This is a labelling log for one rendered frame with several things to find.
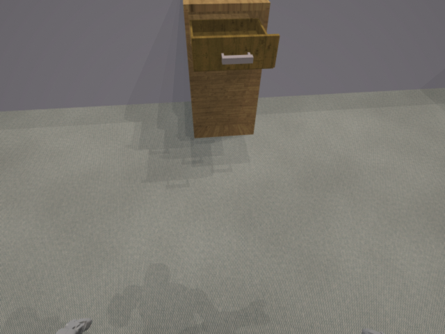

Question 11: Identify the cabinet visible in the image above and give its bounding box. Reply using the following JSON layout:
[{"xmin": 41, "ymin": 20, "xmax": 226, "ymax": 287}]
[{"xmin": 183, "ymin": 0, "xmax": 270, "ymax": 138}]

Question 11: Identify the handle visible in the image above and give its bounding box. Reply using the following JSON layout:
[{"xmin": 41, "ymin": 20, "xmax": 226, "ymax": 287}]
[{"xmin": 221, "ymin": 52, "xmax": 254, "ymax": 65}]

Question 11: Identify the drawer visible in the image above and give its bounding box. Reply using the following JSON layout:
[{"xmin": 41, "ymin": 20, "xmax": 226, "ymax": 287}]
[{"xmin": 190, "ymin": 18, "xmax": 280, "ymax": 72}]

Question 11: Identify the left robot hand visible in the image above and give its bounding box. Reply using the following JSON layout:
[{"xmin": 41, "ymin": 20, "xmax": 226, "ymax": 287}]
[{"xmin": 56, "ymin": 318, "xmax": 92, "ymax": 334}]

